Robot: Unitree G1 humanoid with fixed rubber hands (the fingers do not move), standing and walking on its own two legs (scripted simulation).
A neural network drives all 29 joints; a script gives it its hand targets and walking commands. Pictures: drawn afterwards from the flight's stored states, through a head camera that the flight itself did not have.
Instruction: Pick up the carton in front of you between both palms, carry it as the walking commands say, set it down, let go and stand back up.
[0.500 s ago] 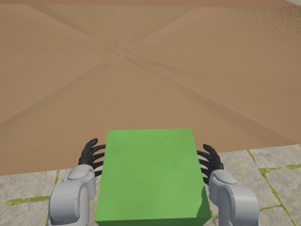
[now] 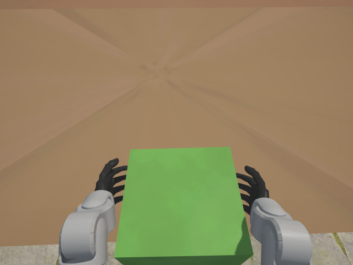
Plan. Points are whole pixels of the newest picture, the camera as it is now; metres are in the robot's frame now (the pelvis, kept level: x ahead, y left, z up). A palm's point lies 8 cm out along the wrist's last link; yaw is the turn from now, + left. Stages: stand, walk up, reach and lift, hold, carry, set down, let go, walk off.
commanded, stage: carry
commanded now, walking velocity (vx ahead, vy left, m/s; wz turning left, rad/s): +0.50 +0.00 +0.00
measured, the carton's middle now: (181, 216) +0.25 +0.00 +0.00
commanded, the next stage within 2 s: none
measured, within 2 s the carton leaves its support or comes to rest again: neither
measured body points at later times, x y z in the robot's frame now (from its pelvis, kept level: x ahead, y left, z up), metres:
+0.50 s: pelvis +0.33 +0.04 +0.00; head +0.37 +0.05 +0.45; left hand +0.69 +0.17 +0.13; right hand +0.65 -0.13 +0.14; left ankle +0.39 +0.11 -0.73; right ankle +0.20 -0.08 -0.62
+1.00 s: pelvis +0.65 -0.01 +0.02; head +0.75 -0.01 +0.46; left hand +1.03 +0.17 +0.13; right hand +1.05 -0.14 +0.13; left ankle +0.61 +0.11 -0.60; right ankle +0.67 -0.08 -0.71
